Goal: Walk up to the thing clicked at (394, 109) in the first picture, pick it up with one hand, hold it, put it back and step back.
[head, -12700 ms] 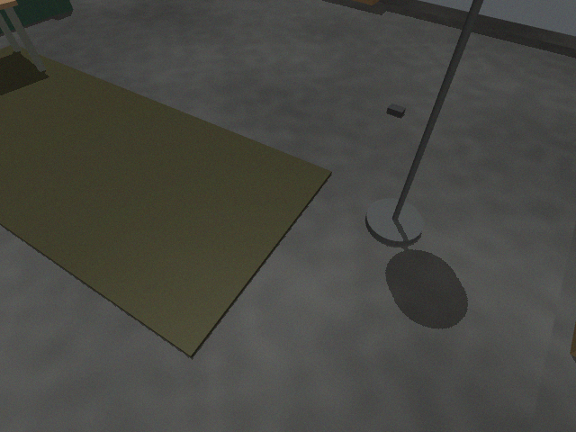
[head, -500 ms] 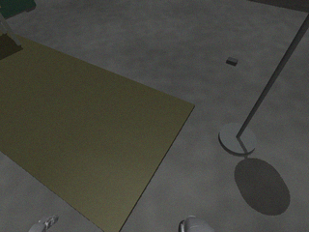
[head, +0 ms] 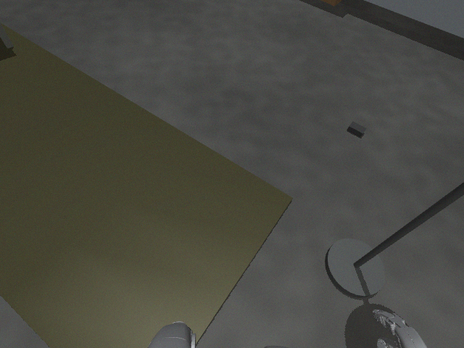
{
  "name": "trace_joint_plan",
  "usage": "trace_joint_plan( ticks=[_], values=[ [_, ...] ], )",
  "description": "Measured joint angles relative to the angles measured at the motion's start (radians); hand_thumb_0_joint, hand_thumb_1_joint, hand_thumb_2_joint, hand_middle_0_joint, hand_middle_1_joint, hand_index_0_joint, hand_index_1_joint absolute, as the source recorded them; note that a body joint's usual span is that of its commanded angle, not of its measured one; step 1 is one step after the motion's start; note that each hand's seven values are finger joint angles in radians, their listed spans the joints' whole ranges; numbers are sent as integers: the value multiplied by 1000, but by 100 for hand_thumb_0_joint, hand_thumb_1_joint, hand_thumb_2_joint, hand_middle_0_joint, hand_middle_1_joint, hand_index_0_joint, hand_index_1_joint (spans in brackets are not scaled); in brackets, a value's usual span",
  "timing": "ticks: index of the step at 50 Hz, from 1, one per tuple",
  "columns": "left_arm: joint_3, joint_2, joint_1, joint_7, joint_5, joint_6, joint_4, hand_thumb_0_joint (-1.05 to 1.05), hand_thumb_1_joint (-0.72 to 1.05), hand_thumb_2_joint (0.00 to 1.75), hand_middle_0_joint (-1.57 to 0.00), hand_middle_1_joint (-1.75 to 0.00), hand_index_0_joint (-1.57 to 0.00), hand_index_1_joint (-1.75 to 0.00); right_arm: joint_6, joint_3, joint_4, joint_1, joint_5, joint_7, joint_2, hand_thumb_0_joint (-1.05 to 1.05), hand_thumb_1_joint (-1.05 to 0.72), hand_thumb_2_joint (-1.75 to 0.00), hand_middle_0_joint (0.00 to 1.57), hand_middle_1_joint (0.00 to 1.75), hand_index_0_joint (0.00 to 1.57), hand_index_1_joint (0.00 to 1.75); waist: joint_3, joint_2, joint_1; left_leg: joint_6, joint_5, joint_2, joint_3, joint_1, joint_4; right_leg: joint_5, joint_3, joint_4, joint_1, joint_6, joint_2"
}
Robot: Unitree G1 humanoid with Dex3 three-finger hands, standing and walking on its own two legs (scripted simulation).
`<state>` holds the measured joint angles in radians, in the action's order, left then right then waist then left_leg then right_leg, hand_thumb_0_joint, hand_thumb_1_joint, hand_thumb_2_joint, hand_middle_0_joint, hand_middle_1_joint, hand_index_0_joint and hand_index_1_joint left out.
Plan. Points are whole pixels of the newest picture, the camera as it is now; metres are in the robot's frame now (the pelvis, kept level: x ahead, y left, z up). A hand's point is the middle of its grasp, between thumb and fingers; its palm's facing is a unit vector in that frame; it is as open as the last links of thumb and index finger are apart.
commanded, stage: walk up
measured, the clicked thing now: (356, 129) +1.36 -0.82 -0.75
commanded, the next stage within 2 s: none
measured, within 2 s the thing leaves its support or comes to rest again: neither
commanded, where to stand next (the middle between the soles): +0.67 -0.01 m, yaw +1 degrees
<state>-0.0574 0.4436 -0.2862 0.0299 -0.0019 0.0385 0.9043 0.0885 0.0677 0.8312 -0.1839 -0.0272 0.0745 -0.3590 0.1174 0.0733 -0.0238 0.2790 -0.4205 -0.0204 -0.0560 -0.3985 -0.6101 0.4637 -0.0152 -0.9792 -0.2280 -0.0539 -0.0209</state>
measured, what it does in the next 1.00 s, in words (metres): steps to the right: right foot, then left foot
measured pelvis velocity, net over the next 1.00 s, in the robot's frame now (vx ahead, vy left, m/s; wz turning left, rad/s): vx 0.23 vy -0.24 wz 0.16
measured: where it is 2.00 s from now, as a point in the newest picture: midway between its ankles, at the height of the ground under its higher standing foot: (251, 282)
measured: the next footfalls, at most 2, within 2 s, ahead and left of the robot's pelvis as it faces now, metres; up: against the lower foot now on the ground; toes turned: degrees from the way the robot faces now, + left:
right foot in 0.34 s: +0.25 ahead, -0.17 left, -0.02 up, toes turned -2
left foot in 0.74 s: +0.34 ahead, -0.09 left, -0.01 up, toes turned +9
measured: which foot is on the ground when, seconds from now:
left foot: down 0.00-0.34, up 0.36-0.72, down 0.74-1.00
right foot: up 0.00-0.32, down 0.34-0.74, up 0.76-0.86, down 0.88-1.00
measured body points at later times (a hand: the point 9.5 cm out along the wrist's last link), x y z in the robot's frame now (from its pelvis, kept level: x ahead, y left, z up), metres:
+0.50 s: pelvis +0.15 -0.12 +0.01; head +0.12 -0.19 +0.45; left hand +0.14 +0.21 -0.07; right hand +0.25 -0.43 -0.15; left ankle +0.17 +0.06 -0.64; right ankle +0.21 -0.17 -0.73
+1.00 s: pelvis +0.23 -0.24 -0.06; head +0.23 -0.27 +0.39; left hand +0.21 +0.08 -0.16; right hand +0.35 -0.57 -0.18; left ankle +0.29 -0.10 -0.71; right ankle +0.22 -0.43 -0.73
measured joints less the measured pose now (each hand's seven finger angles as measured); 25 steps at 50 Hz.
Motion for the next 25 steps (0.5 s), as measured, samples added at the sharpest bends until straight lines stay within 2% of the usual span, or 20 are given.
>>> trace_joint_plan(
  ticks=[1, 2, 5, 6, 7, 11, 12, 14, 16, 17, 18, 19, 20, 22, 25],
  values=[
    [8, 4, 3, -1, 0, -3, 2, 1, 91, 90, -21, -30, -20, -30, 1, -3, -8, -3, 5, -9, 12, 1, -91, -90, 20, 30, 21, 30, 2, -1, 10, 8, 7, -6, 3, 27, 36, -18, 12, -74, -55, -2, 17],
    [14, 11, 6, -1, 2, -4, 0, 1, 91, 90, -21, -30, -20, -30, 1, -10, -13, -10, 10, -18, 24, 1, -91, -89, 20, 30, 21, 30, 5, 7, 19, -19, 41, -10, 0, 55, 76, -51, 26, -113, -101, -2, 23],
    [22, 27, 24, 3, 9, -4, -25, 1, 91, 90, -21, -30, -20, -30, 2, -26, -11, -52, 11, -37, 43, 0, -91, -89, 20, 30, 21, 30, 9, 33, 46, -176, 199, -6, -4, 129, 180, -161, 77, -104, -196, 16, 7],
    [22, 24, 27, 4, 10, -3, -35, 1, 91, 90, -21, -30, -20, -30, -1, -28, -6, -68, 9, -38, 39, 0, -91, -89, 20, 30, 21, 30, 6, 31, 50, -195, 217, -4, 1, 154, 204, -184, 88, -86, -218, 26, 0],
    [23, 19, 25, 7, 10, -2, -45, 1, 91, 90, -21, -30, -20, -30, -6, -26, 2, -82, 9, -38, 31, 0, -91, -89, 20, 30, 21, 30, 1, 23, 49, -182, 199, -5, 3, 180, 221, -198, 90, -49, -231, 36, -9],
    [23, 7, 0, 34, -8, -1, -56, 1, 91, 90, -21, -30, -20, -30, -26, -8, 35, -101, 3, -27, -11, 1, -90, -89, 21, 31, 21, 30, -37, -15, 33, -57, 16, -9, -15, 267, 236, -201, 47, 204, -238, 59, -63],
    [18, 11, -1, 39, -13, -3, -50, 1, 91, 90, -21, -30, -20, -30, -27, -4, 37, -100, 0, -25, -16, 1, -90, -89, 21, 31, 21, 30, -41, -16, 35, -49, -10, -8, -21, 278, 225, -207, 40, 251, -231, 57, -73],
    [6, 23, 4, 38, -21, -5, -38, 1, 91, 90, -21, -30, -20, -30, -25, -1, 39, -98, -2, -22, -21, 1, -90, -89, 20, 31, 21, 30, -46, -15, 41, -74, -41, -14, -24, 284, 180, -237, 17, 305, -210, 46, -80],
    [-7, 33, 4, 33, -23, 5, -39, 1, 91, 90, -21, -30, -20, -30, -30, 2, 45, -98, -3, -19, -27, 1, -90, -90, 20, 31, 21, 30, -53, -22, 44, -127, -72, -34, -16, 268, 97, -273, -18, 346, -160, 35, -69],
    [-13, 43, -5, 30, -22, 19, -47, 1, 91, 90, -21, -30, -20, -30, -35, 3, 46, -102, -5, -18, -29, 1, -90, -90, 20, 31, 21, 30, -62, -21, 42, -156, -82, -44, -9, 239, 17, -258, -21, 369, -123, 37, -60],
    [-23, 42, -9, 23, -24, 36, -48, 1, 91, 90, -21, -30, -20, -30, -42, 6, 53, -99, -7, -18, -38, 1, -90, -90, 20, 31, 21, 30, -63, -36, 30, -170, -89, -56, 15, 194, -101, -252, -28, 342, -120, 21, -42],
    [-28, 28, -14, 13, -26, 46, -48, 1, 91, 90, -21, -30, -20, -30, -54, 9, 66, -90, -7, -20, -50, 1, -90, -90, 20, 30, 21, 30, -60, -64, 18, -185, -78, -49, 71, 144, -233, -222, -43, 297, -122, 4, -24],
    [-26, 9, -24, 5, -26, 52, -44, 0, 91, 90, -21, -30, -20, -30, -68, 13, 79, -82, -3, -22, -63, 1, -91, -90, 20, 30, 21, 30, -60, -93, 6, -202, -38, -27, 124, 98, -346, -200, -57, 279, -112, -2, -8],
    [-7, -34, -58, -3, -20, 47, -20, 0, 91, 90, -20, -30, -20, -30, -87, 18, 99, -73, 9, -22, -82, 1, -91, -90, 20, 30, 20, 30, -77, -144, -14, -226, 56, 16, 168, 23, -482, -194, -68, 321, -64, 5, 17],
    [13, -79, -110, -4, -18, 38, 26, 1, 91, 90, -21, -30, -20, -30, -89, 16, 110, -72, 38, -14, -91, 1, -91, -90, 20, 30, 20, 30, -97, -185, -18, -249, 207, 53, 179, -53, -516, -241, -75, 479, 36, 51, 39]
  ],
)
